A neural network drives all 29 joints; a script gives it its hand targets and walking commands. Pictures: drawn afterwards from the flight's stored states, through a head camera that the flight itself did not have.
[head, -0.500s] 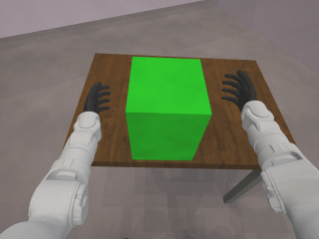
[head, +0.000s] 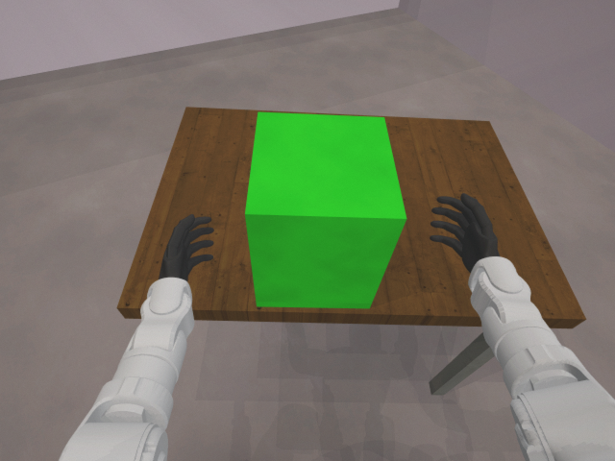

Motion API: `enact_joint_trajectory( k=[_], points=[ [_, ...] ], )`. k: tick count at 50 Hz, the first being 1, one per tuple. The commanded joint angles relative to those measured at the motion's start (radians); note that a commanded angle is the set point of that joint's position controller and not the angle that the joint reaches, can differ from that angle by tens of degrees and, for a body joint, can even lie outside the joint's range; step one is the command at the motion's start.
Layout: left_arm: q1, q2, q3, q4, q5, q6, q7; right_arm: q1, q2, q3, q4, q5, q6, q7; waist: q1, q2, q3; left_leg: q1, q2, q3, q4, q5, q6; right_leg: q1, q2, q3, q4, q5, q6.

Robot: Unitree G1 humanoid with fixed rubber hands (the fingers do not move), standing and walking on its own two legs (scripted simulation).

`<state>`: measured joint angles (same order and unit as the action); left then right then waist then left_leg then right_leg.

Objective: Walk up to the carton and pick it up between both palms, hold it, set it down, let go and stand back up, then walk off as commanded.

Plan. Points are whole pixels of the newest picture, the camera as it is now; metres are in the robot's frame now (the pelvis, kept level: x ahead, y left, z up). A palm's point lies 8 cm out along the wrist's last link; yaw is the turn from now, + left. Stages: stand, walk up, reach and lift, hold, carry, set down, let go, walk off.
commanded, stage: set down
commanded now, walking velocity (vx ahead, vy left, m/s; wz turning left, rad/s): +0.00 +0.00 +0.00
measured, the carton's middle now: (317, 216) +0.49 +0.03 +0.00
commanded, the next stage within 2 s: let go in 1.46 s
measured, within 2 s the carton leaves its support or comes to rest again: neither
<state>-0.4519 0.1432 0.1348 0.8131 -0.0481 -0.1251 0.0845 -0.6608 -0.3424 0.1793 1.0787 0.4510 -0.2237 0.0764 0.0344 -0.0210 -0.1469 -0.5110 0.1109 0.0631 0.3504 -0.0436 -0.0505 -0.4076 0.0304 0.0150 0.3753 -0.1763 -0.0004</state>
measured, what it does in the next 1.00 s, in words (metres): stands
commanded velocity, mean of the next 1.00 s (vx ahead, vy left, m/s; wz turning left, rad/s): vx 0.00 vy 0.00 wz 0.00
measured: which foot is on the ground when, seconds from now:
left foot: down 0.00-1.00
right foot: down 0.00-1.00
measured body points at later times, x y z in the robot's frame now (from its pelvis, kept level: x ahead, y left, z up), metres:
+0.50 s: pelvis +0.00 +0.00 +0.00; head +0.03 +0.02 +0.45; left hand +0.30 +0.22 -0.01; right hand +0.35 -0.21 +0.02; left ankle +0.06 +0.15 -0.74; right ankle -0.01 -0.12 -0.74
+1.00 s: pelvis +0.02 +0.00 +0.00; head +0.04 +0.01 +0.45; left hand +0.24 +0.22 -0.05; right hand +0.29 -0.23 -0.03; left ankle +0.06 +0.15 -0.74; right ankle -0.01 -0.12 -0.74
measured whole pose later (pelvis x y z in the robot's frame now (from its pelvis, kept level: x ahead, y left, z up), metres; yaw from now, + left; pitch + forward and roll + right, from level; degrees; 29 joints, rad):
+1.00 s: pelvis +0.02 +0.00 +0.00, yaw +1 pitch +4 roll +0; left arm 0.08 0.09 0.10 0.59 -0.05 -0.21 0.06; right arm -0.07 -0.33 0.16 0.84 0.32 -0.38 0.05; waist 0.03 -0.02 -0.05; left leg -0.32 0.10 0.06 0.35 -0.10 -0.05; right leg -0.21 0.02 0.01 0.37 -0.24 0.00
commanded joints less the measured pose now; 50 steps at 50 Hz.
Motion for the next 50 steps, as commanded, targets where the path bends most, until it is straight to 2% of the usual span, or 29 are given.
enact_joint_trajectory(
  k=[1,5,6,7,8,9,12,13,16,18,19,21,22,23,25,26,27,29,30,31,33,35,36,37,40,43,44,47,50],
  points=[
    [-0.353,0.08,-0.084,-0.317,-0.091,-0.067,0.0,-0.315,-0.16,-0.073,-0.267,-0.056,-0.059,0.009,0.035,0.051,-0.446,0.487,-0.108,0.024,0.051,0.122,0.026,0.05,0.03,-0.028,-0.044,0.122,0.008],
    [-0.01,0.026,-0.09,-0.275,-0.06,-0.071,-0.008,0.041,-0.1,-0.029,-0.22,-0.058,-0.06,0.022,0.035,0.015,-0.305,0.541,-0.105,0.015,0.027,0.107,0.036,0.091,0.025,-0.024,-0.072,0.082,0.003],
    [-0.275,0.061,-0.112,-0.293,-0.1,-0.061,-0.009,-0.223,-0.141,-0.071,-0.256,-0.076,-0.046,0.016,0.019,0.004,-0.356,0.482,-0.108,0.022,0.02,0.033,0.039,0.052,0.025,-0.025,-0.07,0.026,0.007],
    [0.037,-0.016,-0.112,-0.272,-0.052,-0.073,-0.004,0.111,-0.092,-0.025,-0.166,-0.066,-0.063,0.02,0.007,0.004,-0.247,0.536,-0.103,0.004,0.015,0.084,0.037,0.095,0.02,-0.025,-0.072,0.096,0.002],
    [-0.352,0.078,-0.113,-0.324,-0.108,-0.078,-0.003,-0.29,-0.162,-0.085,-0.294,-0.082,-0.058,0.018,0.015,0.024,-0.392,0.466,-0.11,0.014,0.025,0.019,0.039,0.069,0.028,-0.018,-0.058,0.039,0.005],
    [-0.043,0.015,-0.103,-0.245,-0.075,-0.079,-0.001,0.029,-0.09,-0.039,-0.175,-0.061,-0.058,0.021,0.009,0.013,-0.238,0.471,-0.108,0.005,0.016,0.002,0.047,0.079,0.012,-0.015,-0.071,0.021,0.003],
    [-0.008,-0.007,-0.111,-0.326,-0.06,-0.106,-0.012,0.077,-0.088,-0.044,-0.233,-0.073,-0.091,0.024,0.001,0.002,-0.283,0.542,-0.107,0.005,0.014,0.083,0.04,0.108,0.026,-0.023,-0.068,0.088,-0.002],
    [0.083,-0.013,-0.094,-0.299,-0.04,-0.106,-0.016,0.13,-0.089,-0.038,-0.242,-0.077,-0.103,0.021,0.034,-0.012,-0.295,0.553,-0.103,0.011,0.016,0.134,0.038,0.136,0.02,-0.012,-0.063,0.161,-0.001],
    [0.065,-0.009,-0.087,-0.343,-0.036,-0.13,-0.014,0.146,-0.104,-0.063,-0.26,-0.08,-0.13,0.015,-0.001,-0.003,-0.244,0.55,-0.106,0.002,0.014,0.095,0.034,0.105,0.032,-0.024,-0.071,0.095,0.0],
    [0.117,-0.006,-0.095,-0.308,-0.033,-0.141,-0.013,0.2,-0.053,-0.027,-0.251,-0.084,-0.137,0.014,0.027,-0.013,-0.174,0.528,-0.109,0.007,0.01,0.046,0.042,0.106,0.023,-0.017,-0.089,0.015,-0.002],
    [-0.022,0.017,-0.103,-0.473,-0.063,-0.17,0.013,0.079,-0.118,-0.079,-0.379,-0.069,-0.164,0.026,0.022,0.046,-0.273,0.533,-0.107,0.007,0.03,0.084,0.029,0.065,0.03,-0.021,-0.064,0.041,-0.006],
    [0.077,-0.009,-0.12,-0.311,-0.056,-0.14,0.003,0.149,-0.105,-0.069,-0.268,-0.084,-0.131,0.032,-0.003,0.019,-0.157,0.484,-0.114,0.001,0.012,-0.044,0.041,0.057,0.016,-0.01,-0.088,-0.073,-0.007],
    [-0.073,0.051,-0.107,-0.456,-0.086,-0.174,0.027,0.031,-0.14,-0.104,-0.435,-0.09,-0.162,0.03,0.026,0.024,-0.273,0.466,-0.116,0.013,0.01,-0.024,0.043,0.044,0.022,-0.018,-0.068,-0.058,0.001],
    [0.156,-0.03,-0.143,-0.294,-0.064,-0.146,0.01,0.218,-0.084,-0.06,-0.289,-0.098,-0.145,0.032,0.001,-0.004,-0.16,0.519,-0.11,0.007,0.019,-0.01,0.039,0.049,0.018,-0.02,-0.086,-0.032,-0.01],
    [0.14,-0.029,-0.149,-0.409,-0.073,-0.179,0.002,0.241,-0.092,-0.053,-0.356,-0.077,-0.174,0.039,0.009,0.011,-0.234,0.542,-0.11,0.004,0.025,0.053,0.026,0.075,0.036,-0.022,-0.069,0.035,-0.015],
    [0.017,-0.014,-0.143,-0.358,-0.091,-0.16,0.004,0.119,-0.108,-0.072,-0.337,-0.102,-0.156,0.03,-0.012,-0.015,-0.216,0.49,-0.117,0.008,0.017,-0.015,0.032,0.062,0.023,-0.016,-0.078,-0.014,-0.007],
    [0.192,-0.017,-0.109,-0.31,-0.035,-0.158,0.007,0.302,-0.073,-0.026,-0.28,-0.093,-0.155,0.032,0.031,0.004,-0.161,0.534,-0.114,0.009,0.01,0.004,0.036,0.058,0.028,-0.014,-0.075,-0.022,-0.011],
    [0.155,-0.032,-0.126,-0.295,-0.029,-0.136,0.001,0.271,-0.092,-0.053,-0.205,-0.109,-0.154,0.026,-0.015,0.035,-0.122,0.568,-0.107,-0.007,0.012,-0.018,0.02,0.025,0.029,-0.028,-0.099,-0.061,-0.026],
    [0.186,-0.048,-0.109,-0.28,-0.001,-0.126,-0.003,0.314,-0.086,-0.044,-0.201,-0.116,-0.149,0.03,0.002,0.017,-0.097,0.568,-0.108,-0.014,0.002,-0.026,0.027,0.055,0.033,-0.017,-0.104,-0.075,-0.028],
    [0.118,-0.014,-0.098,-0.412,-0.027,-0.152,0.015,0.233,-0.12,-0.066,-0.34,-0.101,-0.173,0.035,0.028,0.031,-0.192,0.565,-0.11,-0.002,0.01,0.016,0.027,0.064,0.043,-0.02,-0.086,-0.048,-0.02],
    [0.064,0.021,-0.087,-0.402,-0.054,-0.144,0.022,0.208,-0.105,-0.07,-0.366,-0.118,-0.161,0.023,0.011,-0.005,-0.201,0.506,-0.114,-0.008,0.02,-0.042,0.037,0.045,0.035,-0.03,-0.068,-0.051,-0.013],
    [0.294,-0.027,-0.074,-0.349,-0.002,-0.138,-0.015,0.435,-0.049,-0.036,-0.301,-0.142,-0.169,0.004,-0.007,-0.05,-0.141,0.566,-0.124,-0.004,0.004,0.04,0.041,0.159,0.021,-0.009,-0.084,0.079,-0.012],
    [0.192,0.006,-0.06,-0.443,-0.011,-0.151,-0.006,0.333,-0.063,-0.047,-0.377,-0.118,-0.184,0.004,0.03,-0.016,-0.217,0.579,-0.117,-0.005,0.022,0.076,0.035,0.148,0.033,-0.015,-0.064,0.119,-0.012],
    [0.377,-0.046,-0.063,-0.337,0.028,-0.13,-0.023,0.49,-0.032,-0.022,-0.282,-0.132,-0.183,-0.008,0.001,-0.037,-0.113,0.595,-0.127,-0.013,0.017,0.105,0.03,0.186,0.024,-0.006,-0.085,0.167,-0.011],
    [0.37,-0.023,-0.054,-0.4,0.035,-0.127,-0.032,0.479,-0.051,-0.028,-0.332,-0.141,-0.201,-0.015,-0.003,0.015,-0.172,0.613,-0.125,-0.017,0.036,0.159,0.019,0.192,0.034,-0.027,-0.072,0.236,-0.015],
    [0.423,-0.017,-0.071,-0.491,0.022,-0.138,-0.031,0.506,-0.04,-0.041,-0.416,-0.153,-0.231,-0.019,0.001,0.003,-0.144,0.626,-0.124,-0.018,0.045,0.211,0.016,0.19,0.041,-0.027,-0.072,0.279,-0.007],
    [0.454,-0.02,-0.073,-0.4,0.04,-0.122,-0.049,0.544,-0.036,-0.032,-0.35,-0.163,-0.217,-0.02,-0.022,-0.037,-0.102,0.621,-0.132,-0.02,0.047,0.178,0.022,0.186,0.041,-0.02,-0.073,0.286,-0.009],
    [0.391,0.041,-0.081,-0.445,0.019,-0.091,-0.045,0.521,-0.034,-0.073,-0.377,-0.19,-0.188,-0.032,-0.034,-0.033,-0.034,0.62,-0.135,-0.016,0.029,0.027,0.035,0.136,0.029,-0.03,-0.103,0.071,0.0],
    [0.402,0.054,-0.08,-0.479,-0.001,-0.085,-0.04,0.539,-0.003,-0.086,-0.401,-0.205,-0.161,-0.031,-0.008,-0.029,-0.043,0.611,-0.133,-0.011,0.03,0.031,0.044,0.101,0.014,-0.023,-0.1,0.055,-0.01]
  ],
)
